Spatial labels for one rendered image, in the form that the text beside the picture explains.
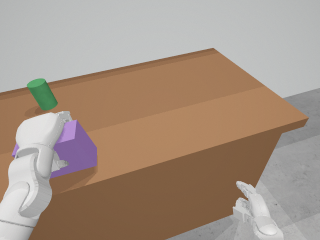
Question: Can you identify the left robot hand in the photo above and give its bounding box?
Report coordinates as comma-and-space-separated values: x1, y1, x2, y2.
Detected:
15, 111, 73, 172

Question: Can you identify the right robot hand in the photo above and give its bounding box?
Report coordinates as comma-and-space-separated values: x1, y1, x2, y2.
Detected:
232, 181, 271, 226

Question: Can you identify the right robot forearm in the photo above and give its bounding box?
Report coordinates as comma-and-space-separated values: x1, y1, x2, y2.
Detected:
252, 216, 284, 240

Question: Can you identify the sponge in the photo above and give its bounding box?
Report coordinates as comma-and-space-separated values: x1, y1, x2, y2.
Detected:
11, 119, 97, 179

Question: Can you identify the table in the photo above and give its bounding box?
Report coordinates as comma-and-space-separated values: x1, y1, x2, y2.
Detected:
0, 48, 309, 240

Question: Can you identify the left robot forearm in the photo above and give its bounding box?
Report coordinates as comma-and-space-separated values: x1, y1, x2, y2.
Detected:
0, 144, 54, 240

